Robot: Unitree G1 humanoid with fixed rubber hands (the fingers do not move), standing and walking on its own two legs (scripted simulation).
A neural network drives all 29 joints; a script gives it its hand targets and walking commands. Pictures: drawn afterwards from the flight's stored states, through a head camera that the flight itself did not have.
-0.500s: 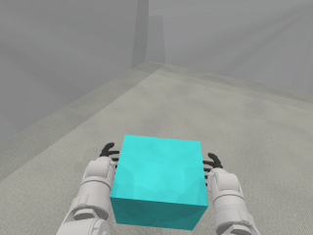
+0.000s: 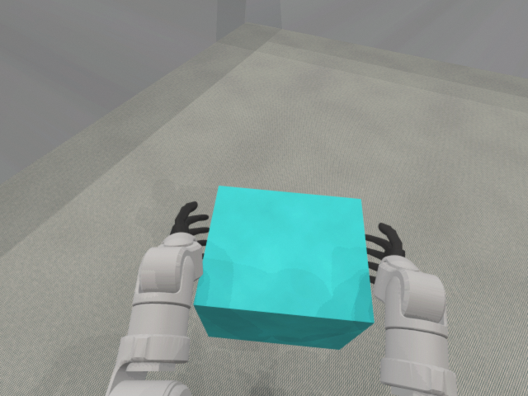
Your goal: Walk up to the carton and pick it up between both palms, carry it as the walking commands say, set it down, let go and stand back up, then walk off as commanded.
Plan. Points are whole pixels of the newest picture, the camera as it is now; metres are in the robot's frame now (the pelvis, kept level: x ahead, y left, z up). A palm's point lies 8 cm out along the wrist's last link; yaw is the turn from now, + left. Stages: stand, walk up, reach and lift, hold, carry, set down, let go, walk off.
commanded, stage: carry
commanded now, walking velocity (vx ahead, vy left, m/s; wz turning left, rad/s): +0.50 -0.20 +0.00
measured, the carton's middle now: (281, 270) +0.33 -0.01 -0.02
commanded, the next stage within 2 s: none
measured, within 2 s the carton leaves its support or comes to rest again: neither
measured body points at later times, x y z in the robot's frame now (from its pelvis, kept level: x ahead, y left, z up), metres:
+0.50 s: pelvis +0.22 -0.10 +0.00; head +0.24 -0.11 +0.45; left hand +0.54 +0.05 +0.07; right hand +0.52 -0.27 +0.05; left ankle +0.27 +0.05 -0.69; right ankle +0.10 -0.13 -0.74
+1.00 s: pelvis +0.55 -0.19 -0.02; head +0.56 -0.19 +0.43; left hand +0.86 -0.05 +0.06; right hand +0.84 -0.37 +0.05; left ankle +0.38 -0.03 -0.71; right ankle +0.63 -0.30 -0.74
